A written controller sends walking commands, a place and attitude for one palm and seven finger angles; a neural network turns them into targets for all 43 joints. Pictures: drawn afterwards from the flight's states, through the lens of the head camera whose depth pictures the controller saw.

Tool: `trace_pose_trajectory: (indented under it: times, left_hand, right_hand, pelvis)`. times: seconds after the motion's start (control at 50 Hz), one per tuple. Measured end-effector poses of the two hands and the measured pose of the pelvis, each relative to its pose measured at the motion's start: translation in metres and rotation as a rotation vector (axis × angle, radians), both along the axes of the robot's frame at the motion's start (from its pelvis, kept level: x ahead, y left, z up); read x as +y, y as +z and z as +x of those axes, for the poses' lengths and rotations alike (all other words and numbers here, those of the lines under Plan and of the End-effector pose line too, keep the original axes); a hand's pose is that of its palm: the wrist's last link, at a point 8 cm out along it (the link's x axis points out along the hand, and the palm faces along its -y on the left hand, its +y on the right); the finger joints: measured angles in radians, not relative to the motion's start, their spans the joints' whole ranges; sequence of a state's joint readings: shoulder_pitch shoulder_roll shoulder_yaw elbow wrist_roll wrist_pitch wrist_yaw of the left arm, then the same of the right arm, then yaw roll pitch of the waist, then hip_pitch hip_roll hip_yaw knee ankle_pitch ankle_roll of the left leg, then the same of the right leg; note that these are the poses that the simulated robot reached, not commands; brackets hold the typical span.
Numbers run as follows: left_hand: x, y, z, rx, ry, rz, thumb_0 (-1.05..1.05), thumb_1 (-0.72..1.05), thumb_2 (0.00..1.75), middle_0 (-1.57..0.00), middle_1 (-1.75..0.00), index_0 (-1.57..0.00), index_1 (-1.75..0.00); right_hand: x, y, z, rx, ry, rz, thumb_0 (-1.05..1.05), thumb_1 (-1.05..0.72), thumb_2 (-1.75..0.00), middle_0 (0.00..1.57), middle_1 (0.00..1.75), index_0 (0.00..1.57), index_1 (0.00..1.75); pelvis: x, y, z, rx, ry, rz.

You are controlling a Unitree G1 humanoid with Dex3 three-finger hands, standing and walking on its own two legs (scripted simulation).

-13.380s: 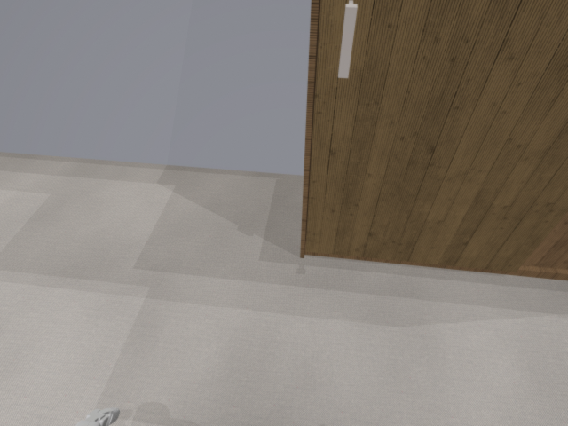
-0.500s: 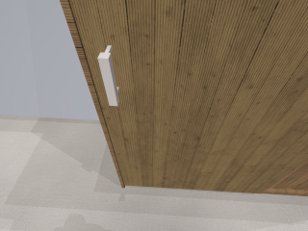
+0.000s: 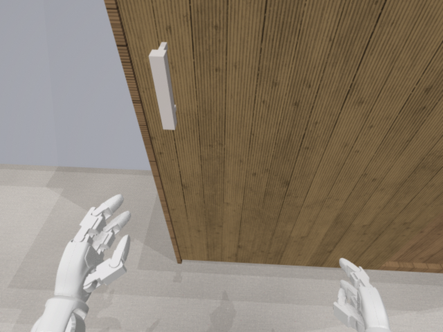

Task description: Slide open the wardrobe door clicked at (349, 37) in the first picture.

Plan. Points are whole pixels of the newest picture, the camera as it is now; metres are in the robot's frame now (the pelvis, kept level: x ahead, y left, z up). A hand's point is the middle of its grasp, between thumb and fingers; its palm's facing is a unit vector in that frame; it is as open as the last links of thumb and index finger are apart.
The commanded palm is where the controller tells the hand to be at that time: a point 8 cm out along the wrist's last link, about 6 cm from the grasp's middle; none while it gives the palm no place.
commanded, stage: raise the hand with hooked fingers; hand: left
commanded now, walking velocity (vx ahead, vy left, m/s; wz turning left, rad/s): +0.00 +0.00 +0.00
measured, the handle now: (166, 87) +0.51 +0.13 +0.20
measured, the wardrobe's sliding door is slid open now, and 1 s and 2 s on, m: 0.00 0.00 0.00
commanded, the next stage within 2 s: move the hooked fingers beside the handle in 1.78 s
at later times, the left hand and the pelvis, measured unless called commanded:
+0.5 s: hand (74, 249) +0.23 +0.24 +0.08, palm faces +0.00 -1.00 -0.02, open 11.0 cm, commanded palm +0.19 +0.29 +0.10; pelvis -0.01 +0.03 +0.00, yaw +0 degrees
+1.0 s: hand (12, 204) +0.25 +0.30 +0.17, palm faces +0.07 -1.00 -0.07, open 13.7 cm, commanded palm +0.22 +0.33 +0.18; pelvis +0.01 +0.03 +0.02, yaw +2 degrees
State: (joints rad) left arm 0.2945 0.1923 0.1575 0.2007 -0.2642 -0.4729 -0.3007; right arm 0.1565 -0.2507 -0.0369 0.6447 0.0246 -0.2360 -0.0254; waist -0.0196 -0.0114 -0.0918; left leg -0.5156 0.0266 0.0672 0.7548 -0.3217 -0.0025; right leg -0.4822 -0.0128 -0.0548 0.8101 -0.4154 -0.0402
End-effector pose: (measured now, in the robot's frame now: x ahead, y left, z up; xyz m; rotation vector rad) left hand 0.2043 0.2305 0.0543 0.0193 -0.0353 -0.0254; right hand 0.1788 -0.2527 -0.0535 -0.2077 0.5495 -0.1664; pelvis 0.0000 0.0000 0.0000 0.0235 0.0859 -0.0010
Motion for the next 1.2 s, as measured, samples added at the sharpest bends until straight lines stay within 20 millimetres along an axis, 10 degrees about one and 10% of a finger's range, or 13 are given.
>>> trace_pose_trajectory:
  times: [0.1, 0.18, 0.3, 0.4, 0.54, 0.76, 0.94, 1.2]
  left_hand:
    - [0.018, -0.054, -0.060, 0.216, 0.026, -0.066, 0.01, 0.61, 0.77, -0.22, -0.49, -0.22, -0.49]
    - [0.042, -0.042, -0.081, 0.121, 0.173, -0.036, 0.02, 0.52, 0.73, -0.23, -0.55, -0.23, -0.55]
    - [0.037, 0.018, -0.042, -0.147, 0.039, 0.042, 0.02, 0.38, 0.67, -0.23, -0.64, -0.23, -0.64]
    - [0.038, 0.017, 0.002, 0.049, -0.108, 0.058, 0.01, 0.26, 0.62, -0.24, -0.71, -0.24, -0.72]
    - [0.076, 0.043, -0.001, 0.045, 0.086, 0.014, 0.01, 0.10, 0.55, -0.26, -0.82, -0.26, -0.82]
    - [0.090, 0.064, 0.007, 0.036, 0.025, 0.054, 0.00, -0.16, 0.44, -0.27, -0.98, -0.27, -0.99]
    - [0.115, 0.119, 0.017, -0.094, 0.097, 0.053, 0.00, -0.37, 0.36, -0.29, -1.12, -0.29, -1.12]
    - [0.122, 0.154, 0.028, -0.078, 0.093, 0.075, -0.01, -0.49, 0.30, -0.30, -1.20, -0.30, -1.20]
  right_hand:
    - [0.001, 0.017, 0.019, -0.087, 0.053, -0.075, 0.01, -0.91, -0.89, 0.20, 0.29, 0.20, 0.30]
    - [0.017, 0.013, 0.022, -0.083, 0.105, -0.112, 0.01, -0.91, -0.90, 0.20, 0.29, 0.20, 0.30]
    - [0.057, -0.011, 0.005, -0.019, 0.166, -0.049, 0.01, -0.91, -0.90, 0.20, 0.29, 0.20, 0.30]
    - [0.077, -0.021, -0.024, 0.048, 0.098, 0.053, 0.01, -0.91, -0.89, 0.20, 0.30, 0.21, 0.30]
    - [0.072, -0.016, -0.045, 0.099, 0.053, 0.049, 0.01, -0.90, -0.89, 0.20, 0.30, 0.21, 0.30]
    - [0.052, 0.006, -0.010, 0.032, 0.079, -0.048, 0.02, -0.91, -0.89, 0.20, 0.30, 0.20, 0.30]
    - [0.066, 0.031, 0.024, -0.086, 0.135, -0.008, 0.01, -0.91, -0.89, 0.20, 0.29, 0.20, 0.30]
    - [0.068, 0.022, 0.021, -0.012, 0.170, 0.033, 0.01, -0.91, -0.89, 0.20, 0.30, 0.20, 0.30]
  pelvis:
    - [0.003, -0.013, -0.010, 0.013, 0.018, -0.016]
    - [0.008, -0.019, -0.014, 0.003, 0.045, -0.043]
    - [0.017, -0.019, -0.020, -0.024, 0.071, -0.070]
    - [0.025, -0.008, -0.018, -0.020, 0.039, -0.057]
    - [0.033, 0.004, -0.004, -0.028, 0.011, -0.048]
    - [0.037, 0.012, 0.002, -0.065, 0.036, -0.054]
    - [0.029, 0.022, 0.007, -0.110, 0.037, -0.046]
    - [0.015, 0.029, 0.007, -0.136, 0.043, -0.037]
